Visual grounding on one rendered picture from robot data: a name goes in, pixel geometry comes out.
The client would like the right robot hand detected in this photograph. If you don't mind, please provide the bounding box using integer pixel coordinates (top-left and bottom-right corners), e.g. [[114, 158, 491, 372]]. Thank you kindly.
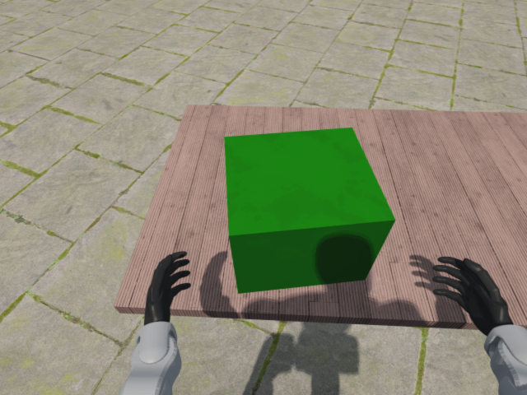
[[432, 257, 513, 336]]

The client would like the robot right forearm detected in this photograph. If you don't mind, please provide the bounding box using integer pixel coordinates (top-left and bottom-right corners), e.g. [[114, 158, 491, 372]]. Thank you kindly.
[[484, 324, 527, 395]]

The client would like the left robot hand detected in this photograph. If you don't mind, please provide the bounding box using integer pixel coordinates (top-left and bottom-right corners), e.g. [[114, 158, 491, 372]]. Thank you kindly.
[[144, 251, 191, 326]]

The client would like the table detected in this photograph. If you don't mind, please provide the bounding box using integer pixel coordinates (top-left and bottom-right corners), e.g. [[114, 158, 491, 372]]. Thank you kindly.
[[114, 105, 527, 330]]

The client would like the robot left forearm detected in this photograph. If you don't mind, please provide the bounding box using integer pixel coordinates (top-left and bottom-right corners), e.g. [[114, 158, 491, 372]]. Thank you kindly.
[[119, 321, 182, 395]]

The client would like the carton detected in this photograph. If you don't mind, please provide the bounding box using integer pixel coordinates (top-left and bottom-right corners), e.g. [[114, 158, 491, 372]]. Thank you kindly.
[[224, 128, 395, 294]]

